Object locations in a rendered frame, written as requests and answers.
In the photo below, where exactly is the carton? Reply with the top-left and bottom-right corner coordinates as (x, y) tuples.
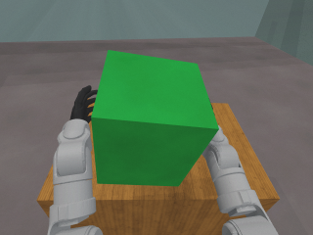
(91, 50), (219, 187)

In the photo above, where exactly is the right robot forearm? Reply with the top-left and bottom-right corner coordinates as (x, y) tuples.
(202, 125), (279, 235)

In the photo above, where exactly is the left robot upper arm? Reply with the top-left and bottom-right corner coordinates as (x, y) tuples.
(54, 225), (103, 235)

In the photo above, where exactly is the right robot upper arm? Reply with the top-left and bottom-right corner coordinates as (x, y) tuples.
(222, 215), (278, 235)

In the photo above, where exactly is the left robot hand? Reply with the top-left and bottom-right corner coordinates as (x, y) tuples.
(69, 85), (98, 123)

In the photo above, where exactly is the pedestal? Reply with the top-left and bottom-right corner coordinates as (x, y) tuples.
(36, 98), (280, 235)

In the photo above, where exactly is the left robot forearm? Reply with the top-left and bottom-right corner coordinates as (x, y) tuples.
(47, 118), (97, 235)

